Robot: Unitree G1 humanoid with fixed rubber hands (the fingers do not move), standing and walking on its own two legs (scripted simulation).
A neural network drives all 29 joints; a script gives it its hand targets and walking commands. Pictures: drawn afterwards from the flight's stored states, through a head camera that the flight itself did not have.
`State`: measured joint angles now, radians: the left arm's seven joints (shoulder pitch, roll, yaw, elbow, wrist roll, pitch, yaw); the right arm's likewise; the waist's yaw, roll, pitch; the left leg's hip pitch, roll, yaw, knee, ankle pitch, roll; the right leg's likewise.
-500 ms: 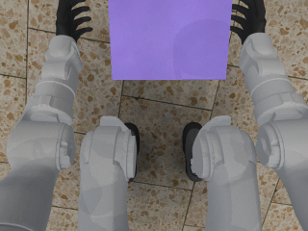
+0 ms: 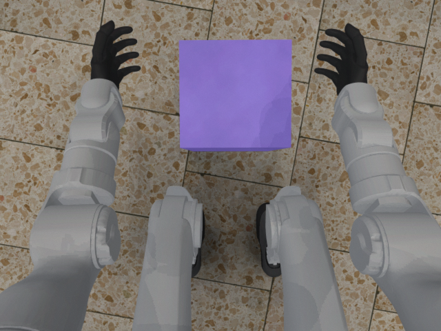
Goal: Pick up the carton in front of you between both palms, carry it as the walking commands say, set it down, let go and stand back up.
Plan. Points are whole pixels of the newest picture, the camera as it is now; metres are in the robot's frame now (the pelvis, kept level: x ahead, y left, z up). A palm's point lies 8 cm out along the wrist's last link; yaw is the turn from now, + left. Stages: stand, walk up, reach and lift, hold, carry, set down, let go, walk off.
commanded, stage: set down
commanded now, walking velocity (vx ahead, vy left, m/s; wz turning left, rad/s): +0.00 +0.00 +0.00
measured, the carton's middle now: (232, 107) +0.49 +0.00 -0.32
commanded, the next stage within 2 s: let go in 0.62 s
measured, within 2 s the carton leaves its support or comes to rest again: neither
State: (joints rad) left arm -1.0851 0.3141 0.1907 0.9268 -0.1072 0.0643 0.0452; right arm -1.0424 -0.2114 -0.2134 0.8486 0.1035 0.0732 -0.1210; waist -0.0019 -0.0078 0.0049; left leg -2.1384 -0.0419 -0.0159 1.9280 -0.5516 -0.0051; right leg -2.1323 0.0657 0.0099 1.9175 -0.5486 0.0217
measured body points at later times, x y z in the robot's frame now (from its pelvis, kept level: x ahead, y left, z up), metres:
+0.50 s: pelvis +0.03 +0.00 +0.13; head +0.31 +0.01 +0.48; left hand +0.51 +0.22 +0.02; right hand +0.50 -0.18 +0.02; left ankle +0.10 +0.11 -0.41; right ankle +0.10 -0.12 -0.41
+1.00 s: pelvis +0.08 +0.00 +0.26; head +0.30 +0.02 +0.66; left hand +0.42 +0.24 +0.14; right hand +0.42 -0.20 +0.14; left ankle +0.10 +0.11 -0.41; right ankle +0.10 -0.12 -0.41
